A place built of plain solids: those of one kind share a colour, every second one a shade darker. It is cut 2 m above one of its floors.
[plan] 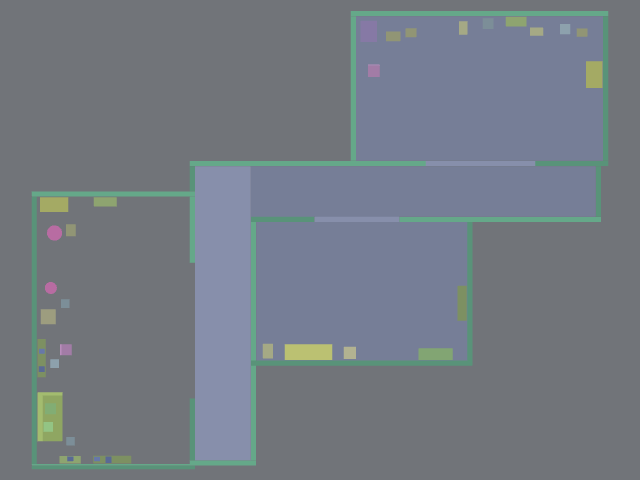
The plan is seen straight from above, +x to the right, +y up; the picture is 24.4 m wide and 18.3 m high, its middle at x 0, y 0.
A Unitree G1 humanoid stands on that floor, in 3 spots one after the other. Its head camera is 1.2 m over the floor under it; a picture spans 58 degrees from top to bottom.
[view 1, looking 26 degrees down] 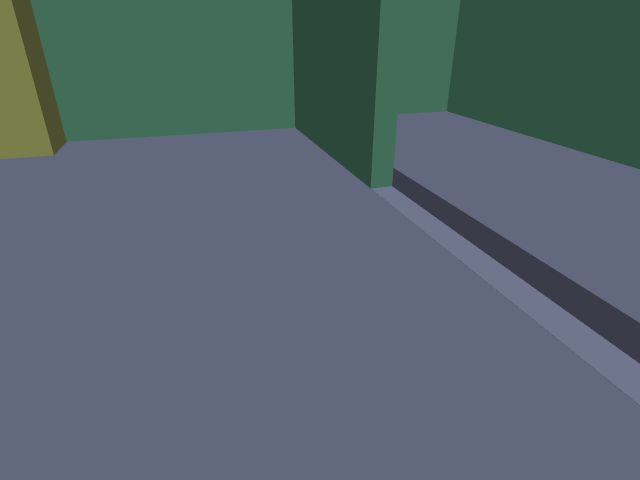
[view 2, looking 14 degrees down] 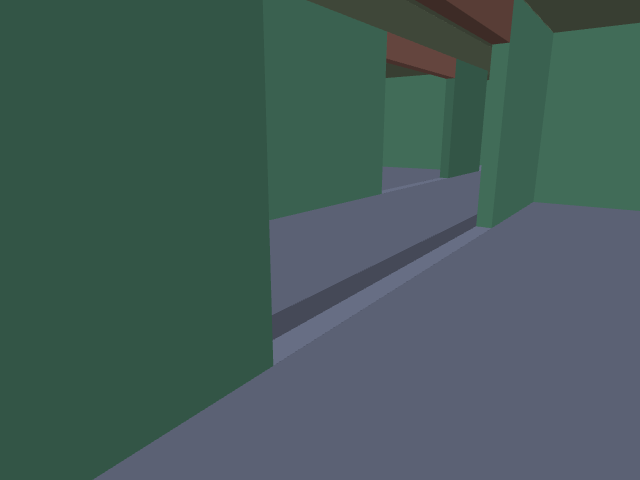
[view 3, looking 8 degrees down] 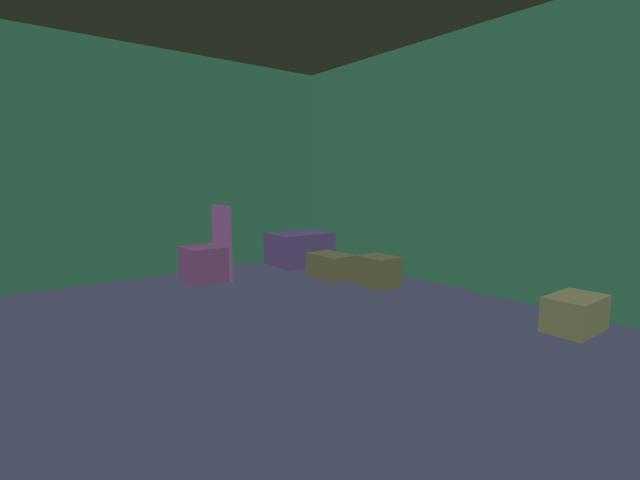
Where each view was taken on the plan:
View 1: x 5.04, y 4.43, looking -17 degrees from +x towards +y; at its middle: floor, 2.74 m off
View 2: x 9.73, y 4.43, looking -144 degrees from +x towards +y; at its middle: floor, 4.31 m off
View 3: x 6.84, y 4.43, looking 142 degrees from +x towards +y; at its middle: lowtable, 5.98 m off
